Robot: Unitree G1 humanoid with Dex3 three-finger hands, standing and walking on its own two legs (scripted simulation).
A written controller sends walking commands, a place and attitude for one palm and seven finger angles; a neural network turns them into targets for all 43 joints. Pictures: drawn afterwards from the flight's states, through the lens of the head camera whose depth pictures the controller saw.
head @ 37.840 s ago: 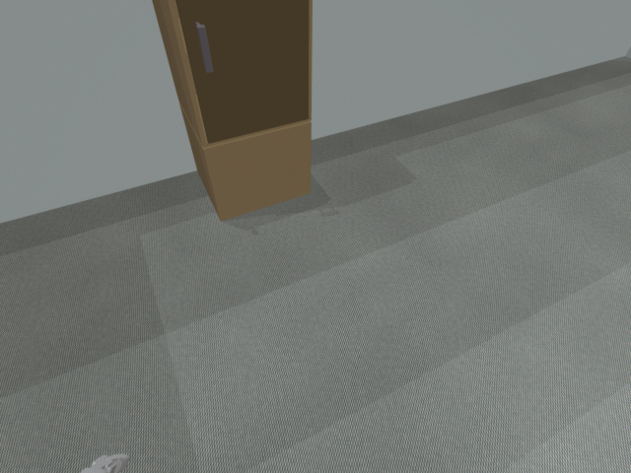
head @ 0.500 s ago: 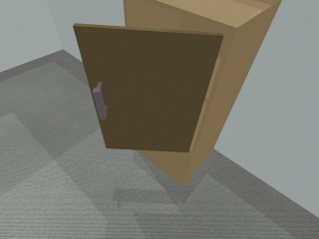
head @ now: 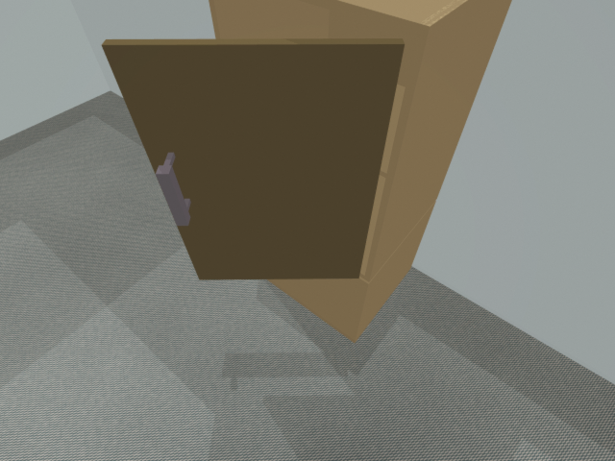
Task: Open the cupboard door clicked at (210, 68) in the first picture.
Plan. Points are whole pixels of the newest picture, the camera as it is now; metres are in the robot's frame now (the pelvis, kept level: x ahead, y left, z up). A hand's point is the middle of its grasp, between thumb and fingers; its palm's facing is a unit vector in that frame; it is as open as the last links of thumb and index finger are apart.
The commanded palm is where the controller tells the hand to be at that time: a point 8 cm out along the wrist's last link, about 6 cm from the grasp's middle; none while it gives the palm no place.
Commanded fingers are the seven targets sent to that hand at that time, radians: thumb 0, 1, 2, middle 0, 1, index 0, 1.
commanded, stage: come to a stop and stand still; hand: left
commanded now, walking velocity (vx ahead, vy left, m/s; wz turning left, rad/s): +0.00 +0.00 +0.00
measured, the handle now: (176, 189) +0.55 +0.27 +0.00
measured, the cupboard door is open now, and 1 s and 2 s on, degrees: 39 39 39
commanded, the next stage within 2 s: look again from close up in 0.40 s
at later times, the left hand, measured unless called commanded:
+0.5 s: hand out of the picture -0.05 +0.14 -0.17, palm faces +0.06 -0.99 -0.16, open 7.4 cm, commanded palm none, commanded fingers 0.00 0.90 0.90 -0.20 -0.30 -0.20 -0.30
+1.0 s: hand out of the picture -0.01 +0.17 -0.16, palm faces +0.03 -0.97 -0.23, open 7.3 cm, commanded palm none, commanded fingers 0.00 0.90 0.90 -0.20 -0.30 -0.20 -0.30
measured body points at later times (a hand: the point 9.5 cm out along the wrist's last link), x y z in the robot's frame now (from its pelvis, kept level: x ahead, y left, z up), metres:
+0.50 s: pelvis -0.02 -0.02 +0.01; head -0.01 -0.02 +0.46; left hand -0.05 +0.19 -0.15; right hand -0.06 -0.22 -0.15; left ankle -0.04 +0.09 -0.74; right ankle +0.03 -0.10 -0.74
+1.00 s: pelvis -0.01 +0.00 +0.00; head -0.01 -0.03 +0.45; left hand -0.01 +0.22 -0.14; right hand -0.03 -0.20 -0.17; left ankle -0.04 +0.09 -0.74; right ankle +0.03 -0.10 -0.74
